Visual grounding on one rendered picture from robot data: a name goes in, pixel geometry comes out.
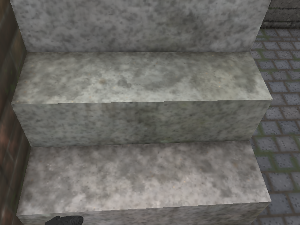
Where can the robot left hand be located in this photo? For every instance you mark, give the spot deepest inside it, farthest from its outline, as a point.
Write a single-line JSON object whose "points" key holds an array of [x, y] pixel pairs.
{"points": [[67, 220]]}

